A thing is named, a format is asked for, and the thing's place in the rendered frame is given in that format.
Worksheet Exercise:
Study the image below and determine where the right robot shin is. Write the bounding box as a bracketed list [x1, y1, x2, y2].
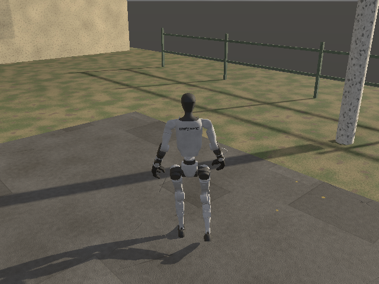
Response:
[202, 194, 211, 234]

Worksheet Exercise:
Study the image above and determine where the right robot upper arm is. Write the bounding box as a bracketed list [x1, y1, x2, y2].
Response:
[201, 118, 219, 151]

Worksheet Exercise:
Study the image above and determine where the right robot forearm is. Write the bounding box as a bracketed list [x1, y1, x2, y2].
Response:
[213, 141, 224, 162]

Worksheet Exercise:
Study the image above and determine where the humanoid robot torso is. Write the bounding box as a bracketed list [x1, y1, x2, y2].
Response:
[175, 116, 203, 178]

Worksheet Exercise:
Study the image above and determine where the left robot upper arm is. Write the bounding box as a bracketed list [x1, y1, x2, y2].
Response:
[160, 119, 176, 152]

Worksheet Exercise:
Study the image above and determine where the right robot hand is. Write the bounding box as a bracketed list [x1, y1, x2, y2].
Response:
[212, 159, 225, 170]

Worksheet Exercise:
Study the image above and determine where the left robot hand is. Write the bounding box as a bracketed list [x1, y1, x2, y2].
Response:
[152, 165, 165, 179]

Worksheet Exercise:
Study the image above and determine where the left robot forearm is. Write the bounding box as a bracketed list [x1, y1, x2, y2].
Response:
[153, 143, 166, 167]

